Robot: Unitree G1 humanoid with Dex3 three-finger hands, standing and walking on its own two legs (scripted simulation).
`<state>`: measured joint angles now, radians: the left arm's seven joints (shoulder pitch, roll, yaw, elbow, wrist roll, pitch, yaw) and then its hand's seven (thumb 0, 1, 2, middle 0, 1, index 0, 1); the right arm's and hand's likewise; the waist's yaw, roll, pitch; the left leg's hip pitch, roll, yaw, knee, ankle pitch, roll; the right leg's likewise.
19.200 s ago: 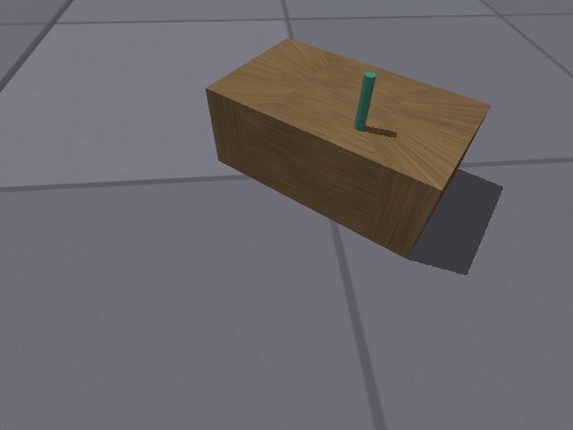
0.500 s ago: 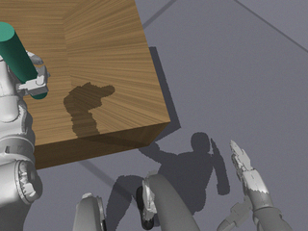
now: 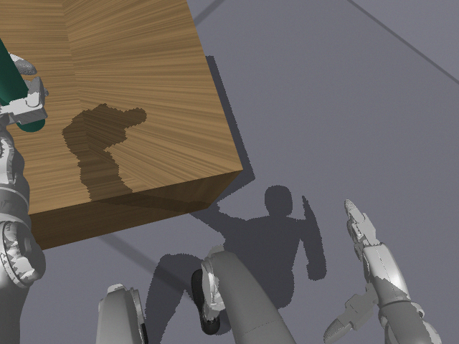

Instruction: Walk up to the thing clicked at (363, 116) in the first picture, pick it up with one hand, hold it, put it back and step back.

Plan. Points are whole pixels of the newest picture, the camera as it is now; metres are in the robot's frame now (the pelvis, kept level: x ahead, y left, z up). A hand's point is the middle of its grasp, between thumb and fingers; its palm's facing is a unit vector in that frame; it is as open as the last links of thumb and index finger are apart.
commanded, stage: lower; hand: left
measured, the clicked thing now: (5, 82) +0.55 +0.19 +0.01
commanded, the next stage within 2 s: loosen in 1.04 s
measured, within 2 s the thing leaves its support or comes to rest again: rests again in 1.20 s
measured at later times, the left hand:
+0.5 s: hand (37, 104) +0.56 +0.17 -0.06, palm faces +0.15 -0.99 -0.02, open 5.1 cm
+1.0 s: hand (46, 114) +0.56 +0.17 -0.10, palm faces +0.13 -0.99 -0.03, open 5.1 cm
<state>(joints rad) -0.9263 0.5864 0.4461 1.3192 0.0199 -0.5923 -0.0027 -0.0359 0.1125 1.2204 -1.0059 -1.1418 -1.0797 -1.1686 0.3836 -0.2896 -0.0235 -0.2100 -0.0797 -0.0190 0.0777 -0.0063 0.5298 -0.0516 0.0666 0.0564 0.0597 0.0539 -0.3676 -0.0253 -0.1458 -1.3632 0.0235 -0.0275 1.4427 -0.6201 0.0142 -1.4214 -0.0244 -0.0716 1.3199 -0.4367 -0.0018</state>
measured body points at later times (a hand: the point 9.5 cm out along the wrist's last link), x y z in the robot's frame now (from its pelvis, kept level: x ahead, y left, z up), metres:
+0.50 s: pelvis -0.01 +0.00 -0.03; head +0.20 +0.07 +0.36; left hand +0.55 +0.22 -0.06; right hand +0.16 -0.27 +0.04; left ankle +0.02 +0.11 -0.58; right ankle +0.08 -0.13 -0.58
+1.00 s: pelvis -0.02 +0.00 -0.05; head +0.21 +0.08 +0.33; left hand +0.55 +0.22 -0.09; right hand +0.16 -0.26 +0.05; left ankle +0.02 +0.11 -0.58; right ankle +0.08 -0.13 -0.58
